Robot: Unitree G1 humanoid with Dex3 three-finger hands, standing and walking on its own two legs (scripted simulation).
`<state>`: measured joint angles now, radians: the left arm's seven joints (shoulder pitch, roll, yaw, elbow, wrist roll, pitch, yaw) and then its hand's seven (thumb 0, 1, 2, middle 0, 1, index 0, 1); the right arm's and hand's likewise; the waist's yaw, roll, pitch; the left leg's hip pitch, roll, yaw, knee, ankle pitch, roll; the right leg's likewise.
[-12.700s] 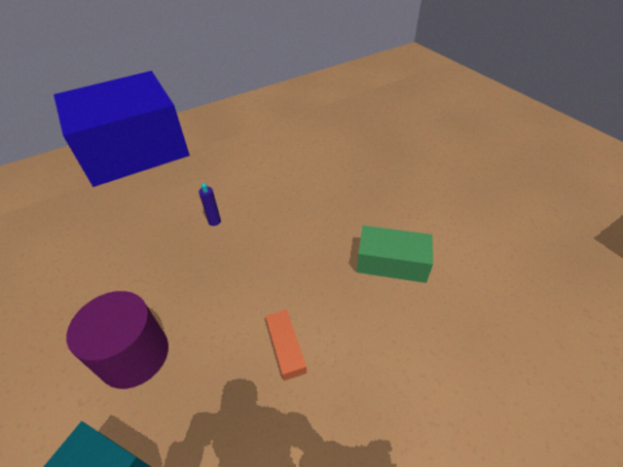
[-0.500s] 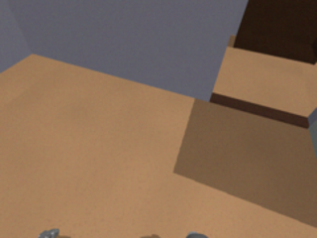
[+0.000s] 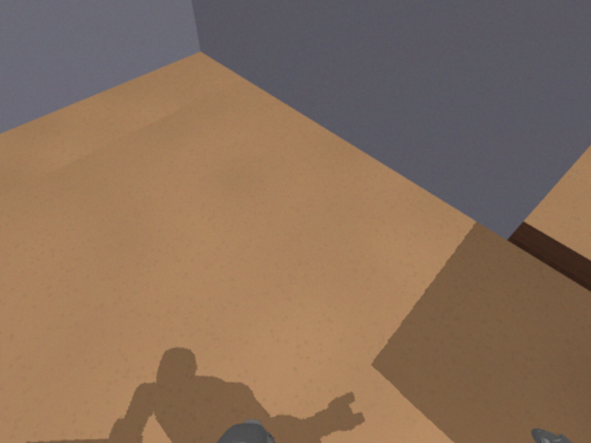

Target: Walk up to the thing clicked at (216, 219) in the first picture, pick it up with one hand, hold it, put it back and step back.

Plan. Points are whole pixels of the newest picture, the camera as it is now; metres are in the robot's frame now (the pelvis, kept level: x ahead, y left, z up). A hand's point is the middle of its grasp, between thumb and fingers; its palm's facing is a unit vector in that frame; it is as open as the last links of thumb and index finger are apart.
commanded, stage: walk up
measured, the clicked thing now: out of the picture +0.07 +1.41 -0.63
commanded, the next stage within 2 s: stand in 1.36 s
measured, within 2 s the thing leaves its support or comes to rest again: neither
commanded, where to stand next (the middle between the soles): +0.08 +0.00 m, yaw +17 degrees
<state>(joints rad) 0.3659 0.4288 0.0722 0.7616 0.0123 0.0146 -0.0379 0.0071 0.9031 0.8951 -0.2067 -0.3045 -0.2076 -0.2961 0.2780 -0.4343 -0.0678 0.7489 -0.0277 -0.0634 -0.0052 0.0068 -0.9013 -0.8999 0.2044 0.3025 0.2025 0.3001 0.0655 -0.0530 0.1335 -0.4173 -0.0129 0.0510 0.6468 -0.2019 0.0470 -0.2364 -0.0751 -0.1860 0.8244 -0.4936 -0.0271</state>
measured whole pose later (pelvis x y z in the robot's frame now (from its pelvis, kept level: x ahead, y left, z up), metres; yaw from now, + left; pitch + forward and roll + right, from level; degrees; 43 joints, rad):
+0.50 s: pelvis +0.02 -0.05 +0.00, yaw +14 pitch -1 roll +1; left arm 0.28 0.44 0.06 0.80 0.04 -0.03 0.01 0.00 0.90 0.89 -0.21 -0.31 -0.21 -0.30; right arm 0.24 -0.45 -0.09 0.81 -0.03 0.05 0.04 0.01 -0.90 -0.90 0.21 0.30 0.20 0.30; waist 0.03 0.03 0.11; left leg -0.47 0.01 -0.03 0.96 -0.49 -0.01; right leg -0.35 -0.18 -0.13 0.77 -0.38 0.03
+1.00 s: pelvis +0.02 -0.03 +0.01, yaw +19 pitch -3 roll -1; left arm 0.16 0.36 -0.01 0.99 0.00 -0.01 -0.01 0.01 0.90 0.89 -0.21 -0.30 -0.21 -0.30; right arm 0.13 -0.37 -0.01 0.99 0.00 -0.01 0.01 0.01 -0.90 -0.90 0.21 0.30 0.20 0.30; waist 0.01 0.01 0.09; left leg -0.31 -0.02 -0.05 0.67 -0.32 0.01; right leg -0.28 -0.08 -0.06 0.65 -0.32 0.04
